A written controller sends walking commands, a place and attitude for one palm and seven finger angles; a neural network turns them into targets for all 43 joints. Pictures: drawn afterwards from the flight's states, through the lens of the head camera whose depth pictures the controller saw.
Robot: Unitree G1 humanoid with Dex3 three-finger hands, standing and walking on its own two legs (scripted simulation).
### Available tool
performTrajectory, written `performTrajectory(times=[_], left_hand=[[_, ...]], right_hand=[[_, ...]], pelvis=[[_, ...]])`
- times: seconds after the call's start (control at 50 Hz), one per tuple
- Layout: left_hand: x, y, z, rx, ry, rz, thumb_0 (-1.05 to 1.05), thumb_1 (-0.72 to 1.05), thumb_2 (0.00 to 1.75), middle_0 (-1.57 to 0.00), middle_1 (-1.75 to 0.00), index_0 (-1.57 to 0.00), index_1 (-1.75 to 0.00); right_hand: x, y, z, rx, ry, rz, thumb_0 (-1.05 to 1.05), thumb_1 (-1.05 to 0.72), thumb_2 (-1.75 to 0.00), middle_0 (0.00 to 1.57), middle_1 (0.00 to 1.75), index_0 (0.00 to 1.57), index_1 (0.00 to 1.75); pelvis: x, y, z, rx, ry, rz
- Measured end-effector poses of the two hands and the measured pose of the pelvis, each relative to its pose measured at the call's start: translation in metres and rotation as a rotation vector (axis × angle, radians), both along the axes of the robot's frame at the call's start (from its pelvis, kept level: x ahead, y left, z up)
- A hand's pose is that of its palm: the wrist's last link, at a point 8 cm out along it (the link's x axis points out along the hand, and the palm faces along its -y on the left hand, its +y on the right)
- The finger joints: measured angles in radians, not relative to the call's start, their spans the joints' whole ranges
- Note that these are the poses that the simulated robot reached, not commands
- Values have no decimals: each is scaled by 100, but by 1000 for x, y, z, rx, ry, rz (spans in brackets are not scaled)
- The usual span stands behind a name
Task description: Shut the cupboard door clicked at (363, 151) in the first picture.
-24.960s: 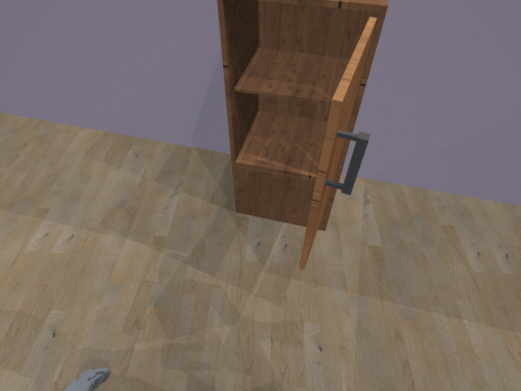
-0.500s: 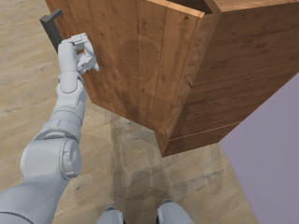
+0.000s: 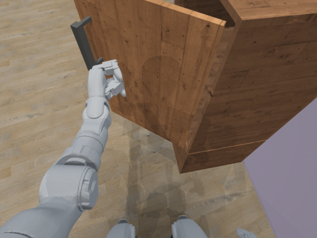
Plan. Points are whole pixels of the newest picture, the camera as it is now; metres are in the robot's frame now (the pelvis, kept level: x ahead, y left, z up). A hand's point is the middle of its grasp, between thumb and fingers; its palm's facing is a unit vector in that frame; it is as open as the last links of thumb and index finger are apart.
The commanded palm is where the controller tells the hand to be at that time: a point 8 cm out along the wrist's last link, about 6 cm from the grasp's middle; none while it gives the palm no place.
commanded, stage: draw the hand back to the body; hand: left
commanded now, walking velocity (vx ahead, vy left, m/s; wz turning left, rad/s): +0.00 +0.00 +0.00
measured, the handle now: (90, 45) +0.65 +0.16 +0.08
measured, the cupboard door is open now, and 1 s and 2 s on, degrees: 49 49 49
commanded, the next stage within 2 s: step back with the hand held close in 1.56 s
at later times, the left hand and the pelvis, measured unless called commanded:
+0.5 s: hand (70, 112) +0.36 +0.15 +0.15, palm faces -0.04 -1.00 -0.03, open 3.1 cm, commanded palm +0.32 +0.20 +0.15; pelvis +0.01 +0.01 +0.04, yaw +0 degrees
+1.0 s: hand out of the picture +0.26 +0.26 +0.20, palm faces +0.34 -0.89 -0.32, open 4.7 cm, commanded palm +0.21 +0.30 +0.22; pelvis +0.03 +0.02 +0.07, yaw +1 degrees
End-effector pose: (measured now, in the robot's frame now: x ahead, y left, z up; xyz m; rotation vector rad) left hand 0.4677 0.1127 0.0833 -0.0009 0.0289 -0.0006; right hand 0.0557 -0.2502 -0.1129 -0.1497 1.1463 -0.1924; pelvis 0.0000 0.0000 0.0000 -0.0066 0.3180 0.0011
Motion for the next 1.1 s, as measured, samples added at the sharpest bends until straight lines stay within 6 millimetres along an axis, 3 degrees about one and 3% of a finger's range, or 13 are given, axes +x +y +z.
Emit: performTrajectory(times=[0.1, 0.18, 0.24, 0.32, 0.46, 0.58, 0.7, 0.9, 1.1], left_hand=[[-10, 19, 10, 3, -80, 28, 2, 90, 90, -130, -150, -130, -150], [-35, 42, 18, 57, -97, 14, 2, 90, 90, -130, -150, -130, -150], [-57, 57, 18, 43, -46, 16, 2, 90, 90, -130, -150, -130, -150], [-81, 69, 30, 8, -51, 14, 2, 90, 90, -130, -150, -130, -150], [-116, 80, 65, 21, -154, -37, 2, 90, 90, -129, -149, -129, -149], [-153, 106, 68, 129, -56, 24, 2, 90, 90, -122, -140, -122, -141], [-189, 136, 81, 207, -25, 150, 2, 90, 90, -109, -126, -109, -127], [-229, 170, 119, 296, -71, 288, 2, 90, 90, -82, -97, -82, -98], [-268, 203, 145, 415, -79, 406, 2, 89, 90, -55, -67, -55, -68]], right_hand=[[-20, 8, 0, 35, 35, -22, 1, -91, -90, 20, 30, 20, 30], [-29, 10, 5, 57, 61, -47, 1, -90, -90, 20, 30, 20, 30], [-26, 8, 13, 49, 53, -52, 1, -90, -90, 20, 30, 20, 30], [-3, 1, 30, 4, -19, -32, 1, -90, -90, 20, 30, 20, 30], [64, -1, 61, -35, -247, 27, 2, -91, -90, 20, 30, 20, 30], [119, 18, 90, -23, -392, 64, 1, -91, -90, 20, 30, 20, 30], [154, 46, 109, -15, -447, 147, 1, -90, -90, 20, 30, 20, 30], [167, 80, 109, 41, -444, 224, 1, -90, -90, 21, 30, 20, 30], [155, 71, 98, 32, -389, 212, 2, -90, -90, 21, 30, 20, 30]], pelvis=[[2, 0, 4, 9, -8, -24], [7, 0, 12, 9, -45, -32], [9, 1, 21, 5, -85, -27], [11, 2, 31, -4, -134, -11], [12, 6, 40, -4, -196, -5], [15, 10, 50, 3, -261, -2], [19, 14, 60, 2, -314, 17], [31, 22, 69, 4, -361, 22], [37, 23, 72, 4, -370, 19]])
